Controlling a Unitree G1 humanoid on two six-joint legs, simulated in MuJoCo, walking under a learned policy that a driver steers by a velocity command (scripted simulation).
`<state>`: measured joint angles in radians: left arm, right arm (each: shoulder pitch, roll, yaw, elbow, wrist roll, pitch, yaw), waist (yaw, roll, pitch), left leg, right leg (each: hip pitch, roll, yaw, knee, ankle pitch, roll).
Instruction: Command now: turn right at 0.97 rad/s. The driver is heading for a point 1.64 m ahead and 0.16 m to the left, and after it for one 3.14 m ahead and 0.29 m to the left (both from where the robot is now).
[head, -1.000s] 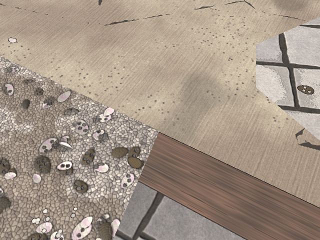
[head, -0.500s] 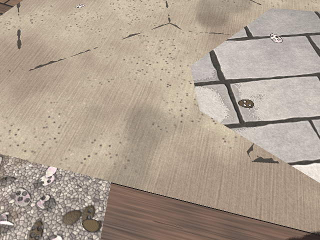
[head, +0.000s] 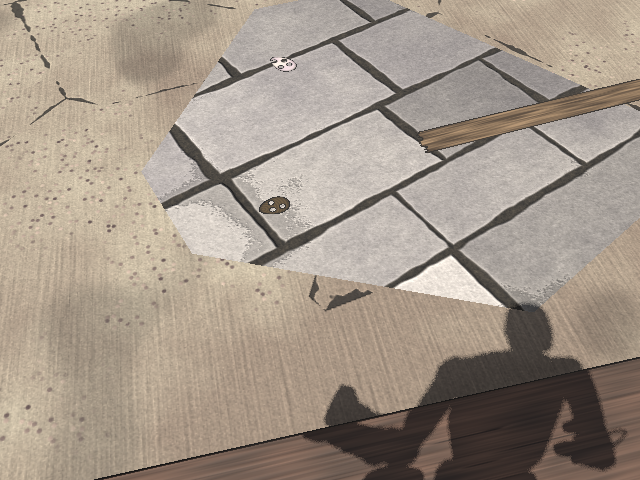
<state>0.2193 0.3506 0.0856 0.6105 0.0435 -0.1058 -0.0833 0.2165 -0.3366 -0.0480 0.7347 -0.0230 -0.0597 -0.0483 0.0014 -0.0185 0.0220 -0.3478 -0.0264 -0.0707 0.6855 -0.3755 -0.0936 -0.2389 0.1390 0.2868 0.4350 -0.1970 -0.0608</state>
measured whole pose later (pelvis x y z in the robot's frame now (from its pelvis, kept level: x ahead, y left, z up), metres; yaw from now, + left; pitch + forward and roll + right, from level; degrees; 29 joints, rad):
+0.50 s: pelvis +0.00 +0.02 -0.01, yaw -13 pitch +2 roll +1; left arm 0.21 0.29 0.02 0.68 0.00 -0.05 -0.07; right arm 0.15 -0.28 -0.03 0.69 -0.01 -0.06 0.05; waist -0.01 -0.02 0.02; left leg -0.23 0.01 0.08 0.48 -0.28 0.00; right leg -0.23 -0.03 -0.02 0.50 -0.30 -0.01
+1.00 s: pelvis -0.01 +0.02 -0.01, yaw -15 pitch +0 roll +0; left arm 0.19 0.30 0.04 0.66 0.00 -0.06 -0.07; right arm 0.15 -0.29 -0.04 0.79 0.00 -0.06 0.06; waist -0.02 0.00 0.03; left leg -0.21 0.05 0.09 0.50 -0.28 -0.02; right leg -0.22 0.01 -0.01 0.50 -0.29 -0.02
